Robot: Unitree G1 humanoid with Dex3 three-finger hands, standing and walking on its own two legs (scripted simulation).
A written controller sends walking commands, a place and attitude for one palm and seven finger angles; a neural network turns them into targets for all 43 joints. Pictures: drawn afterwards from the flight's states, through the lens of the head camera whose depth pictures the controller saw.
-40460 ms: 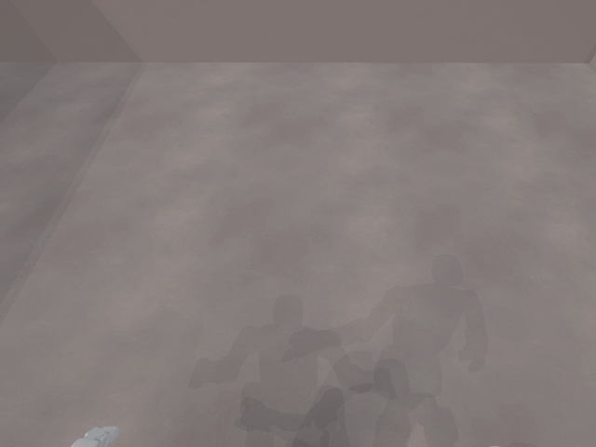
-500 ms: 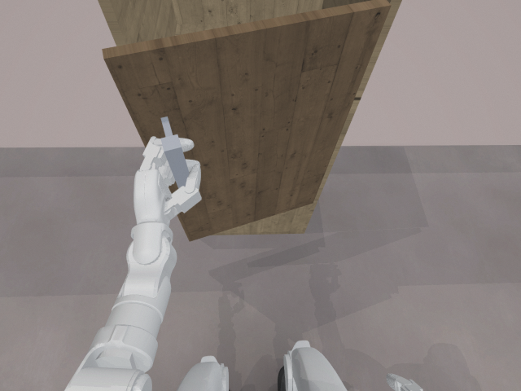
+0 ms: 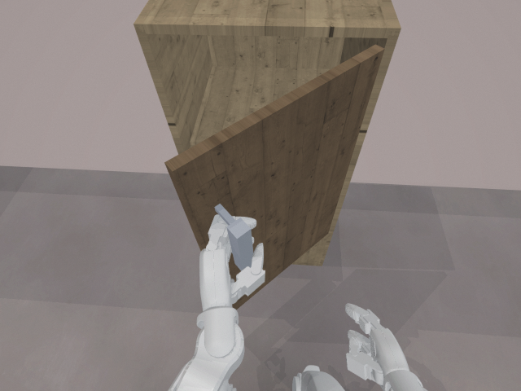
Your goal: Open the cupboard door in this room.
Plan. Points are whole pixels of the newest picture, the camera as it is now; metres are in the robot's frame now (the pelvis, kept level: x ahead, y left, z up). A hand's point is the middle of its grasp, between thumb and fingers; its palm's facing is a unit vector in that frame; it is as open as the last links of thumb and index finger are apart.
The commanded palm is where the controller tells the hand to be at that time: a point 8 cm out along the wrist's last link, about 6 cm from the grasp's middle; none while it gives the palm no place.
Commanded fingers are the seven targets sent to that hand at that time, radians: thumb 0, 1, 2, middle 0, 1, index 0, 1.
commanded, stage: pull the door open along its arc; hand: left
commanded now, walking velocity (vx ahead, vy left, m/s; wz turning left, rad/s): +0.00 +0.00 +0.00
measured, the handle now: (233, 238) +0.34 +0.05 +0.03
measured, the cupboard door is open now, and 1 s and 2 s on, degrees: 44 41 44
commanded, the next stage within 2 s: open thumb and fingers to let go in 0.02 s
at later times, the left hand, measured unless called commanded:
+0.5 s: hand (254, 262) +0.31 +0.02 +0.02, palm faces +0.31 -0.95 -0.05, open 9.8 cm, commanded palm +0.26 +0.07 +0.02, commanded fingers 0.00 -0.50 0.30 -0.30 -1.20 -0.30 -1.20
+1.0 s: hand (250, 260) +0.31 +0.03 +0.02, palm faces +0.23 -0.97 -0.04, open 14.8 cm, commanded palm +0.27 +0.07 +0.02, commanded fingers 0.00 -0.50 0.30 -0.15 -0.30 -0.15 -0.30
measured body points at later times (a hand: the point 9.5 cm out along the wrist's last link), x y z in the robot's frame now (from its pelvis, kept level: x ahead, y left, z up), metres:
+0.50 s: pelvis -0.02 -0.03 -0.01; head +0.06 -0.06 +0.43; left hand +0.29 +0.07 +0.03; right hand +0.14 -0.25 -0.14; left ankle -0.02 +0.13 -0.66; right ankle +0.02 -0.07 -0.66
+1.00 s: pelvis -0.03 +0.01 -0.01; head +0.05 -0.01 +0.43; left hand +0.29 +0.08 +0.03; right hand +0.15 -0.21 -0.12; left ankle -0.02 +0.14 -0.66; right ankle +0.02 -0.07 -0.66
